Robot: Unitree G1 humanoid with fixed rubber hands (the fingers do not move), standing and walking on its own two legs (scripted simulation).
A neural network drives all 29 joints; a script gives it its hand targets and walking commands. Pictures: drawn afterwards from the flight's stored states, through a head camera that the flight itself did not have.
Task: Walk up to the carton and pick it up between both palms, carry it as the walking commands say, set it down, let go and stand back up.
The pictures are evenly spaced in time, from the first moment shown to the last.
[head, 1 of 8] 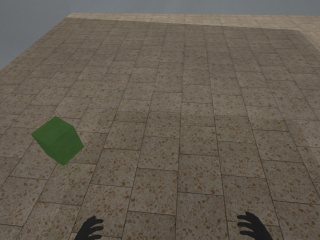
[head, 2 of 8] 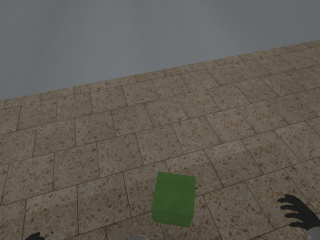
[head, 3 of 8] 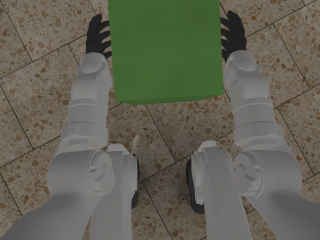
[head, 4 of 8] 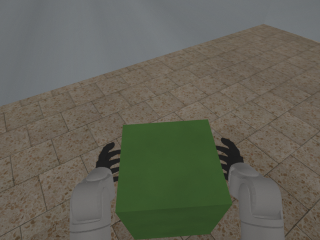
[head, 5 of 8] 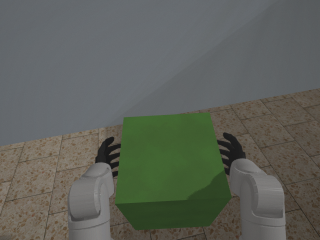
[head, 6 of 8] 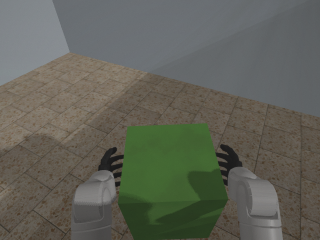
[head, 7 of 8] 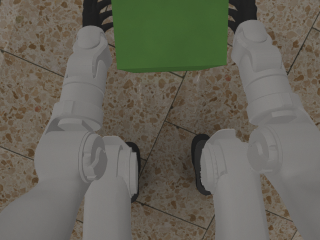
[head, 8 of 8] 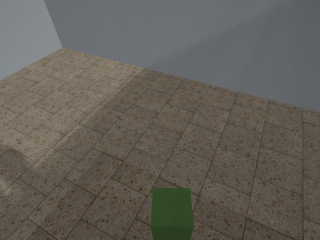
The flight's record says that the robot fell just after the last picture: no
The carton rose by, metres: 0.66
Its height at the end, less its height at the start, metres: +0.00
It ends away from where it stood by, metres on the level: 2.19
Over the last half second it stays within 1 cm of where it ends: yes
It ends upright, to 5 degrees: yes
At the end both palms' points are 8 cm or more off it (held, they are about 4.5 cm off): yes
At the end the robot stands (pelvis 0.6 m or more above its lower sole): yes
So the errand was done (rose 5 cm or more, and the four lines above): yes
